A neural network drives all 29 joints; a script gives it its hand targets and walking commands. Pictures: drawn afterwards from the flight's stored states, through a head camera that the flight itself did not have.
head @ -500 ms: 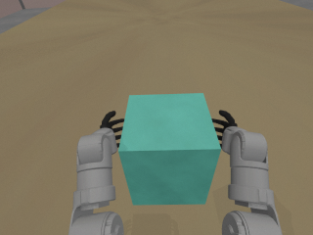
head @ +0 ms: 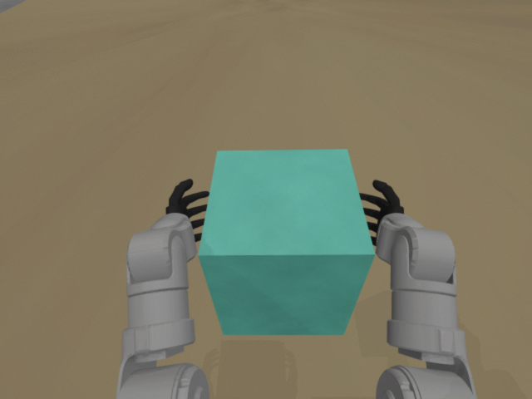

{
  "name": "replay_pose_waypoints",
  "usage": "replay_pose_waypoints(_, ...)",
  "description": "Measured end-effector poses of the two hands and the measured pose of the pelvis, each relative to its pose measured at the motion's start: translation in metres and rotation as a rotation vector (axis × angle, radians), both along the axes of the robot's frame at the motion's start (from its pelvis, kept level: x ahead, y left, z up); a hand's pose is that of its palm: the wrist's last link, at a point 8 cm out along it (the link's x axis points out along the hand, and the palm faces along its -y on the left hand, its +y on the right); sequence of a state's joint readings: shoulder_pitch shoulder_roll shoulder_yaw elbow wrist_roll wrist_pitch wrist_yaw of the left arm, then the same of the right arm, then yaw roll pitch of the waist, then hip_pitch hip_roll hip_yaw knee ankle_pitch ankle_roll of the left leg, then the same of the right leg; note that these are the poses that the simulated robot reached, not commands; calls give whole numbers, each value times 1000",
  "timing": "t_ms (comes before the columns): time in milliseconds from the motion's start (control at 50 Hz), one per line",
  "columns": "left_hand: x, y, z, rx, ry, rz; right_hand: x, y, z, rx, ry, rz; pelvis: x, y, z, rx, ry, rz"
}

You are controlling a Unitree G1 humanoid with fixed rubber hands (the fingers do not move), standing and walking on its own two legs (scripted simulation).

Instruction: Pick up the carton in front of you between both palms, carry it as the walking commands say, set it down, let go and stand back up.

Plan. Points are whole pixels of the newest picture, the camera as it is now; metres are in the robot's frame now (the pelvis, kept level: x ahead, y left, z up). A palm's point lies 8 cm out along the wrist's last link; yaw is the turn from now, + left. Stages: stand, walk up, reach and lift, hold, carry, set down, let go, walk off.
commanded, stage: carry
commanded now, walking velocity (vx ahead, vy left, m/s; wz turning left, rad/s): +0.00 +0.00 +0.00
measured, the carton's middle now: (282, 246) +0.35 +0.00 +0.04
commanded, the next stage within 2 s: none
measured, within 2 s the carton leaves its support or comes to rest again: neither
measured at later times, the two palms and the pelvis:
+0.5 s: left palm (176, 229) +0.32 +0.16 +0.12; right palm (385, 230) +0.31 -0.14 +0.12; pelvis +0.00 +0.01 +0.00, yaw +0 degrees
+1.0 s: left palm (176, 230) +0.31 +0.16 +0.12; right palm (385, 231) +0.31 -0.14 +0.12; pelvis +0.00 +0.00 +0.00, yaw +0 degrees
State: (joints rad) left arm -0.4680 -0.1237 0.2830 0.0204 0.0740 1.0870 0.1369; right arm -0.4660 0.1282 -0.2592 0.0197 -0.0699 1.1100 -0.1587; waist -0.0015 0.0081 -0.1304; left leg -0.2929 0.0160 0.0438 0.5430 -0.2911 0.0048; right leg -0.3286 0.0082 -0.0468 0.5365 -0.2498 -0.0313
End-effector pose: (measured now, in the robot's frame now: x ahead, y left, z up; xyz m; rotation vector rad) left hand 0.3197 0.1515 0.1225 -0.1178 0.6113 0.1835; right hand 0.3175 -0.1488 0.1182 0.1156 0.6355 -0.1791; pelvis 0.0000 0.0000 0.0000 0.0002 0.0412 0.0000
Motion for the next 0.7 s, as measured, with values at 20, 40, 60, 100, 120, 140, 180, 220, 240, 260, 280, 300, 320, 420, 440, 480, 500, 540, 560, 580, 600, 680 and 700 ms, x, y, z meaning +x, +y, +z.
replay_pose_waypoints(20, 0, 0, 0, 0, -1, 0, 0, 0, 0, -1, -1, 0, 0, 0, 0, 0, 0, 0)
replay_pose_waypoints(40, 0, 1, 0, 1, -2, 0, 0, 1, 1, -1, -2, 1, 1, 1, 0, -1, -1, 0)
replay_pose_waypoints(60, 0, 1, 1, 1, -2, -1, 0, 1, 1, -2, -2, 1, 1, 1, 0, -1, -1, 1)
replay_pose_waypoints(100, 0, 1, 1, 1, -2, -1, 0, 1, 1, -2, -2, 1, 1, 1, 0, -2, -2, 1)
replay_pose_waypoints(120, 0, 2, 1, 1, -2, -2, 0, 2, 1, -3, -2, 1, 2, 2, 0, -2, -3, 1)
replay_pose_waypoints(140, 0, 2, 1, 1, -1, -2, 0, 2, 1, -3, -2, 1, 2, 2, 0, -2, -3, 1)
replay_pose_waypoints(180, -1, 2, 1, 1, 0, -2, -1, 2, 1, -4, -1, 1, 2, 3, 0, -2, -4, 1)
replay_pose_waypoints(220, -1, 3, 1, 1, 1, -2, -1, 3, 1, -4, 0, 1, 2, 3, 0, -2, -4, 1)
replay_pose_waypoints(240, -1, 3, 1, 1, 1, -2, -2, 3, 1, -4, 1, 1, 1, 3, 0, -2, -5, 1)
replay_pose_waypoints(260, -2, 3, 1, 1, 1, -2, -2, 3, 1, -4, 1, 1, 1, 3, 0, -2, -5, 1)
replay_pose_waypoints(280, -2, 3, 1, 0, 1, -2, -2, 3, 1, -4, 1, 1, 1, 4, 0, -2, -5, 2)
replay_pose_waypoints(300, -2, 4, 1, 0, 2, -2, -2, 4, 1, -5, 1, 1, 1, 4, 1, -2, -5, 2)
replay_pose_waypoints(320, -2, 4, 1, 0, 2, -1, -2, 4, 1, -4, 1, 1, 1, 4, 1, -2, -5, 2)
replay_pose_waypoints(420, -4, 5, 0, 0, 2, -1, -4, 5, 1, -4, 2, 2, -1, 5, 1, -2, -5, 2)
replay_pose_waypoints(440, -4, 5, 0, -1, 3, 0, -4, 5, 1, -5, 2, 2, -1, 5, 1, -2, -5, 2)
replay_pose_waypoints(480, -4, 5, 0, -1, 3, 0, -4, 6, 1, -5, 2, 3, -1, 5, 1, -1, -5, 3)
replay_pose_waypoints(500, -4, 6, 0, -1, 3, 1, -4, 6, 1, -5, 2, 3, -1, 5, 1, -1, -5, 3)
replay_pose_waypoints(540, -5, 6, 0, -1, 3, 1, -4, 6, 1, -5, 2, 3, -2, 5, 1, -1, -5, 3)
replay_pose_waypoints(560, -5, 6, 0, -1, 3, 1, -4, 6, 1, -5, 2, 4, -2, 5, 1, 0, -4, 3)
replay_pose_waypoints(580, -5, 6, 0, -1, 2, 2, -4, 6, 1, -5, 2, 4, -2, 5, 1, 0, -4, 3)
replay_pose_waypoints(600, -5, 6, 0, -1, 2, 2, -4, 6, 1, -5, 2, 4, -2, 5, 1, 0, -4, 4)
replay_pose_waypoints(680, -5, 6, 0, -1, 2, 2, -5, 6, 1, -5, 1, 4, -3, 5, 1, 0, -4, 4)
replay_pose_waypoints(700, -6, 6, 0, -1, 2, 2, -5, 6, 1, -5, 1, 4, -3, 5, 1, 0, -4, 4)
